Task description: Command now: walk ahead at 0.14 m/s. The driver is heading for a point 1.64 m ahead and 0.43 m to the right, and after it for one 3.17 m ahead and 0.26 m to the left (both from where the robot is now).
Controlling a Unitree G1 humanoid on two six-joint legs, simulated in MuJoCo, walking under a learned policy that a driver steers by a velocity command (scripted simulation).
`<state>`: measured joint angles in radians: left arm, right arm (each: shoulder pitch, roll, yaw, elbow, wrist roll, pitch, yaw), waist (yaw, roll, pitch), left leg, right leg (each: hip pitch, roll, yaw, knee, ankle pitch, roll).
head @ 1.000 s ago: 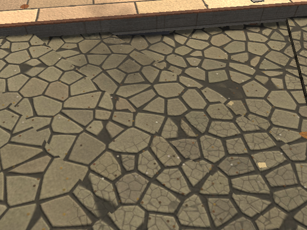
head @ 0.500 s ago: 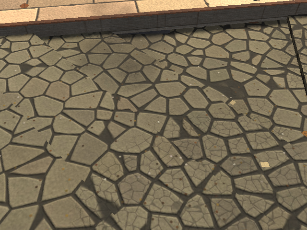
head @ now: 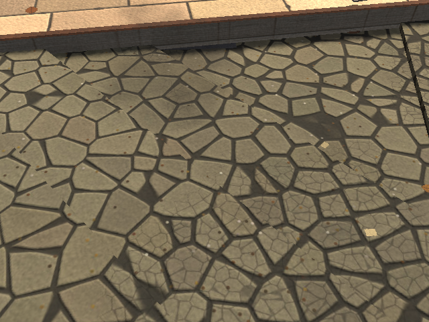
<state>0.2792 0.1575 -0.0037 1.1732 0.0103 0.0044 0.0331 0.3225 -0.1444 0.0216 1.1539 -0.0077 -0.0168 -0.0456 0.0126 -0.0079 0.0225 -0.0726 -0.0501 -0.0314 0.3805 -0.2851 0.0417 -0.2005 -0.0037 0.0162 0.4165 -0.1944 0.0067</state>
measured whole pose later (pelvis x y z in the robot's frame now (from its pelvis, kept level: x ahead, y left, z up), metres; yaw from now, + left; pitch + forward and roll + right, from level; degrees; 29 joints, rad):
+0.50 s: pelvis +0.17 -0.07 +0.00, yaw +0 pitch +0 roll +0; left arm 0.45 0.15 0.03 1.09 0.01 -0.10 0.00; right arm 0.21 -0.21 -0.05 1.02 -0.03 -0.05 0.03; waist 0.02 0.03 0.01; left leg -0.55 0.06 0.03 1.01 -0.18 0.07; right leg -0.02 0.07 -0.08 0.25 -0.25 -0.10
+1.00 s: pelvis +0.40 -0.04 -0.02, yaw -1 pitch -1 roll +1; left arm 0.20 0.19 0.01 1.05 0.03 -0.04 0.02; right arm 0.28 -0.16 -0.02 1.10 -0.02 -0.10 -0.03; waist -0.03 -0.03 0.11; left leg -0.23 -0.10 0.12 0.37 0.08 0.26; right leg -0.37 -0.02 0.04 0.84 -0.34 -0.01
